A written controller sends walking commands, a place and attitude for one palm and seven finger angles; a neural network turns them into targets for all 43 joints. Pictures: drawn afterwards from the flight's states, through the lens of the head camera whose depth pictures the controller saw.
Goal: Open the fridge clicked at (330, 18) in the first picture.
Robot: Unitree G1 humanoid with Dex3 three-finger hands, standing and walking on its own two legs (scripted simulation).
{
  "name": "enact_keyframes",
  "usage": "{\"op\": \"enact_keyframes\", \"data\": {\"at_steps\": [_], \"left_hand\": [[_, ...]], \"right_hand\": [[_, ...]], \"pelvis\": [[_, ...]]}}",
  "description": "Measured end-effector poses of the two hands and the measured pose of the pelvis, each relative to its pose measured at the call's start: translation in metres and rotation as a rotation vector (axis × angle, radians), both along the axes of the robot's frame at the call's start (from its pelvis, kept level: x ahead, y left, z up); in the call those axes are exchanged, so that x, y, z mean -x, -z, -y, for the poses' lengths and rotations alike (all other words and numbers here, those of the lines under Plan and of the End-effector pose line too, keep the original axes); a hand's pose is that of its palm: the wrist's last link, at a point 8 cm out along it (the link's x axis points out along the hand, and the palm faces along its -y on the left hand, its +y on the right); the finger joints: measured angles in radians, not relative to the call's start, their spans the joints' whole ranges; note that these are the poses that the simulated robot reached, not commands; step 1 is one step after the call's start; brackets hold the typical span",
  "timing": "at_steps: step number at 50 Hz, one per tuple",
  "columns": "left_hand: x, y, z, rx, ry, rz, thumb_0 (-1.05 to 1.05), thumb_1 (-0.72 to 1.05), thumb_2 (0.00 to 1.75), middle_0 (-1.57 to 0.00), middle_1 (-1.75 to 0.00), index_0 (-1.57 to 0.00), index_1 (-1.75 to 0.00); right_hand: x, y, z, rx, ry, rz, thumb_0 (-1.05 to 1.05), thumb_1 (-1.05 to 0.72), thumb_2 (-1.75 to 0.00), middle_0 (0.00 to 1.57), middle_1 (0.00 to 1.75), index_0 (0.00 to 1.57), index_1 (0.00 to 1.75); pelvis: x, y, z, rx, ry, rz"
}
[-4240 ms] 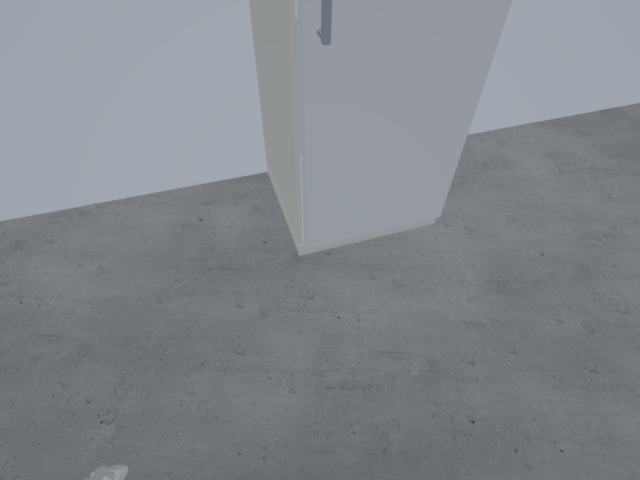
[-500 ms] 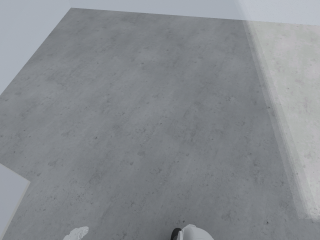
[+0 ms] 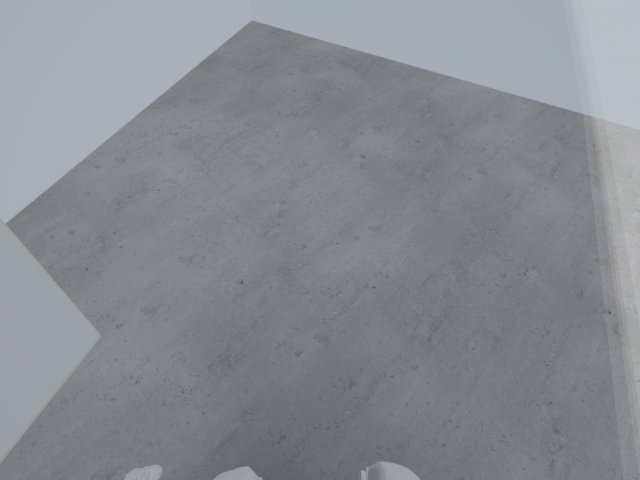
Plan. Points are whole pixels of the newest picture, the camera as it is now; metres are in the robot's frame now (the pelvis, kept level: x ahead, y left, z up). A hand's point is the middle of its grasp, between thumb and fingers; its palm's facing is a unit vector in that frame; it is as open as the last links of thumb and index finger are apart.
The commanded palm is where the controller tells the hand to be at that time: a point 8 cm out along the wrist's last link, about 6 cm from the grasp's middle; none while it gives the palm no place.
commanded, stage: turn to face it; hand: left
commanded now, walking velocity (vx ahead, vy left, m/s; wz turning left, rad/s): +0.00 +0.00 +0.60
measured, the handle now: out of the picture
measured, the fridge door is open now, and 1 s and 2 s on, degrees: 0 0 0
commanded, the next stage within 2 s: take the last steps up to it in 1.90 s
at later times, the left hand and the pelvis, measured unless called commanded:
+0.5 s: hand out of the picture +0.03 +0.15 -0.13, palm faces +0.31 -0.91 -0.28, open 7.4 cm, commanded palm none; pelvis +0.01 -0.06 +0.02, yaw +18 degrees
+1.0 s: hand out of the picture -0.07 +0.20 -0.15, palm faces +0.60 -0.76 -0.27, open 7.4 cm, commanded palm none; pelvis +0.00 -0.03 +0.02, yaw +36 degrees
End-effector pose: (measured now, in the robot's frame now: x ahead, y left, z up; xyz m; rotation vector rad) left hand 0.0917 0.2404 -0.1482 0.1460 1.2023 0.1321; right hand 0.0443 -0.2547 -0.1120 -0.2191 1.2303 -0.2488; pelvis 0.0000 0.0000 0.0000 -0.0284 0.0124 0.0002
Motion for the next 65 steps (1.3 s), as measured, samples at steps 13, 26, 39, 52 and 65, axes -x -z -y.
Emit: {"op": "enact_keyframes", "data": {"at_steps": [13, 26, 39, 52, 65], "left_hand": [[0.038, -0.040, -0.018, -0.106, -0.159, -0.022, 0.00, 0.91, 0.89, -0.20, -0.30, -0.19, -0.29], [0.087, -0.052, 0.053, -0.102, -0.305, 0.031, 0.00, 0.90, 0.89, -0.21, -0.30, -0.20, -0.30], [0.194, -0.011, 0.040, -0.027, -0.547, -0.113, 0.00, 0.90, 0.89, -0.21, -0.30, -0.20, -0.30], [0.185, -0.040, 0.004, -0.098, -0.655, -0.015, 0.00, 0.91, 0.89, -0.20, -0.30, -0.20, -0.29], [0.169, -0.059, 0.050, -0.153, -0.754, 0.091, 0.00, 0.90, 0.89, -0.21, -0.30, -0.20, -0.30]], "right_hand": [[-0.049, 0.000, 0.004, -0.066, -0.151, -0.023, 0.01, -0.90, -0.90, 0.20, 0.30, 0.20, 0.30], [-0.119, 0.007, 0.043, -0.086, -0.331, 0.017, 0.01, -0.90, -0.90, 0.20, 0.30, 0.20, 0.30], [-0.181, -0.002, -0.039, -0.033, -0.617, 0.067, 0.01, -0.90, -0.90, 0.20, 0.30, 0.20, 0.30], [-0.169, -0.005, -0.072, -0.059, -0.718, 0.008, 0.01, -0.90, -0.90, 0.20, 0.30, 0.20, 0.30], [-0.203, 0.016, -0.056, -0.083, -0.805, -0.060, 0.01, -0.90, -0.90, 0.20, 0.30, 0.20, 0.30]], "pelvis": [[-0.009, -0.018, 0.020, -0.007, -0.143, -0.020], [-0.007, -0.018, 0.064, -0.060, -0.336, 0.009], [0.003, -0.001, 0.037, -0.041, -0.517, -0.016], [0.002, -0.017, 0.032, -0.015, -0.656, -0.017], [-0.018, -0.014, 0.055, -0.055, -0.833, -0.001]]}}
